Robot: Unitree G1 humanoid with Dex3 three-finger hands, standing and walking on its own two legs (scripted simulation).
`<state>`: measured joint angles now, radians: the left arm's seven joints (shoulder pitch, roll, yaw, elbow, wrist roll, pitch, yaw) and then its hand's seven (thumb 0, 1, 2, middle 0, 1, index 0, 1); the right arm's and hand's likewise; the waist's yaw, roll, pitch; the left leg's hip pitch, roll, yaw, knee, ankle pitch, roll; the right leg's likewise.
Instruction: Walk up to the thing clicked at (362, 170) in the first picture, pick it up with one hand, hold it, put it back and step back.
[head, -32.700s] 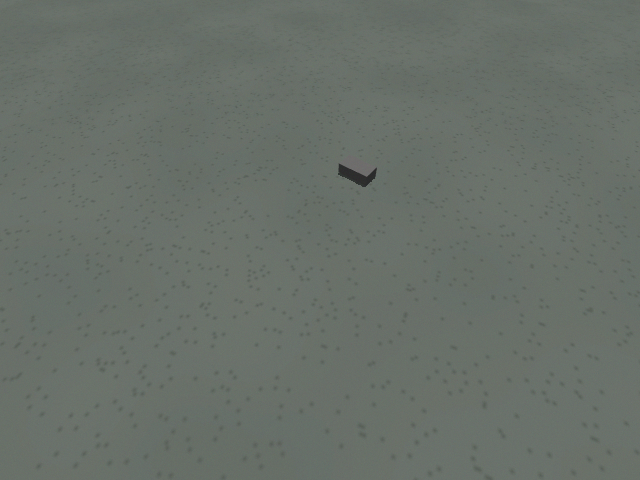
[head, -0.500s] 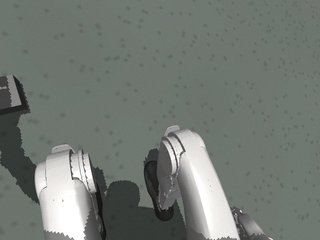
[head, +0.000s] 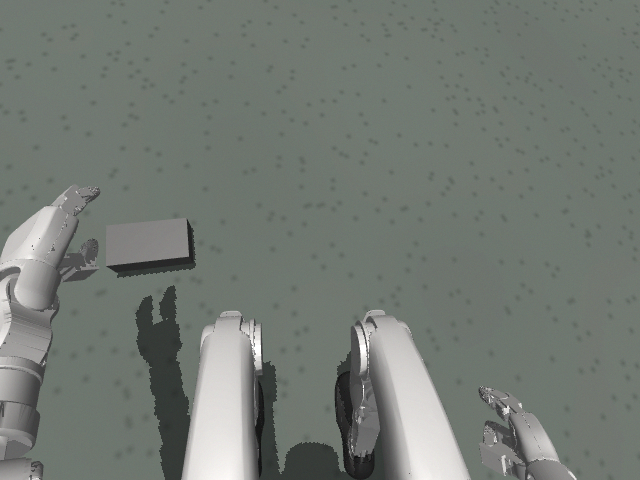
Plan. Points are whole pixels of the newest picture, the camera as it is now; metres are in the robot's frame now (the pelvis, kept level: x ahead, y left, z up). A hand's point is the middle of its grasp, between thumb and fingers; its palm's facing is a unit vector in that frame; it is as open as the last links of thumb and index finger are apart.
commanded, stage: home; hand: left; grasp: from above
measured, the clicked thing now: (151, 245) +0.49 +0.34 -0.44
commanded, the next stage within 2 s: none
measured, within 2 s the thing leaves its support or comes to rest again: neither
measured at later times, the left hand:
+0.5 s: hand (70, 343) +0.25 +0.22 +0.10, palm faces +0.12 -0.95 -0.28, open 7.4 cm
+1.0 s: hand (23, 421) +0.21 +0.19 +0.20, palm faces +0.17 -0.97 -0.19, open 7.4 cm
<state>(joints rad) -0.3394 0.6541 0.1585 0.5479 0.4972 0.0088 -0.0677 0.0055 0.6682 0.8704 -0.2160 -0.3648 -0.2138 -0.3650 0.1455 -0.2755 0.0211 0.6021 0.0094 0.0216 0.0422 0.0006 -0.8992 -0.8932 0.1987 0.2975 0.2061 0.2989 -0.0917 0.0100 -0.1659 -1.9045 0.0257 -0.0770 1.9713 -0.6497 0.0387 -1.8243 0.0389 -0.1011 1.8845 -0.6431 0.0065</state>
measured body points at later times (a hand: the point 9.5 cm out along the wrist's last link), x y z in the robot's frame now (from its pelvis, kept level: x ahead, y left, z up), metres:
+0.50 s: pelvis +0.04 -0.01 +0.18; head +0.12 +0.02 +0.63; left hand +0.25 +0.27 +0.12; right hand +0.23 -0.23 +0.10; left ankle +0.08 +0.10 -0.44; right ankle +0.09 -0.12 -0.44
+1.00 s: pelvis +0.08 -0.01 +0.24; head +0.09 +0.00 +0.69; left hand +0.20 +0.24 +0.21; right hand +0.28 -0.23 +0.19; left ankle +0.08 +0.10 -0.44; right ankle +0.09 -0.12 -0.44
